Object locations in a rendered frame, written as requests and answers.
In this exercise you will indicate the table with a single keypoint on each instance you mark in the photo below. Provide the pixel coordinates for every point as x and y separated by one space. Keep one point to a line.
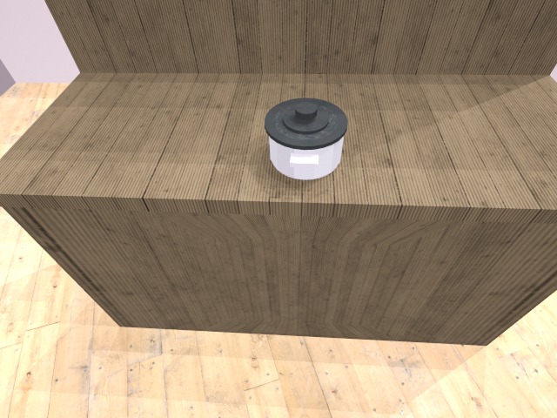
149 179

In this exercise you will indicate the lid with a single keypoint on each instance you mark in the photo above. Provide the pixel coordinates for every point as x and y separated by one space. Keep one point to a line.
327 128

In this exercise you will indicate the knob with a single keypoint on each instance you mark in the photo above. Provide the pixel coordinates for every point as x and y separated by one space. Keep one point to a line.
306 110

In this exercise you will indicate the pot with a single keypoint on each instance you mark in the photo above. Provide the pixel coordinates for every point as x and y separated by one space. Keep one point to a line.
305 164

